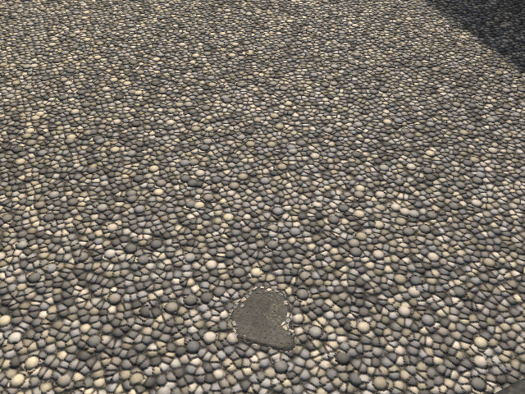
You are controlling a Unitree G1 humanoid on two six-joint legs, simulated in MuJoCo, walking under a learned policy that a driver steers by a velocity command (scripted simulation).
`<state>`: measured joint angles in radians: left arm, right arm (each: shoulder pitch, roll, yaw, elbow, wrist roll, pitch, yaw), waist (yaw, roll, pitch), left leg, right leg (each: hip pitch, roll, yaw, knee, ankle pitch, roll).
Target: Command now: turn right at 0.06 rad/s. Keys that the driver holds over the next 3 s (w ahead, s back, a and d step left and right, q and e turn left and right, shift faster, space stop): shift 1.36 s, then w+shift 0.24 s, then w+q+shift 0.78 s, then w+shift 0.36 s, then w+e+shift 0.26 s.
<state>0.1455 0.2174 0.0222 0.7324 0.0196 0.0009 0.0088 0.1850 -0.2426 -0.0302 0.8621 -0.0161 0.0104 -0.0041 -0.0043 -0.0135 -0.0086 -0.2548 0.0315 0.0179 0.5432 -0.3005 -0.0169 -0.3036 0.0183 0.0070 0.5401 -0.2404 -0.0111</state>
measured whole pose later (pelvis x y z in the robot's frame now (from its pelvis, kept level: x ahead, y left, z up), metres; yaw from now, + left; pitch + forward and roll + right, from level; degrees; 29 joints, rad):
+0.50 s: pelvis +0.01 +0.01 +0.00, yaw +0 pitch -1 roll +0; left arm 0.21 0.21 0.06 0.94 0.01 0.00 0.04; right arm 0.18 -0.22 -0.02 0.99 -0.01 -0.01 -0.02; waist 0.00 0.00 0.03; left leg -0.19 0.01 0.02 0.51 -0.30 0.00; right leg -0.24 -0.01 0.02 0.52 -0.25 0.01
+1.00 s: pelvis +0.01 +0.02 +0.01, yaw +0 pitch -1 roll +0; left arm 0.20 0.19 0.05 1.10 0.00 0.01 0.05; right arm 0.23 -0.20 -0.01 1.07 0.00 -0.01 -0.04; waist 0.00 0.00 0.04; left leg -0.17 0.00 0.02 0.48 -0.28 0.01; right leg -0.22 -0.01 0.01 0.49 -0.24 0.01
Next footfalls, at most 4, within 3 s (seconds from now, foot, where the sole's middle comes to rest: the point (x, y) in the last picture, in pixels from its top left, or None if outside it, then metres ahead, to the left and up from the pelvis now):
2.12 left None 0.49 0.09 -0.77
2.56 right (200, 254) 0.95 0.21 -0.77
2.98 left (66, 220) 1.08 0.65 -0.77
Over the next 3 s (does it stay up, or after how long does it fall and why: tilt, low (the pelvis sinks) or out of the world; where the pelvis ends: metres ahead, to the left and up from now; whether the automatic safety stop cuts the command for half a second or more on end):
stays up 1.02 0.45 -0.02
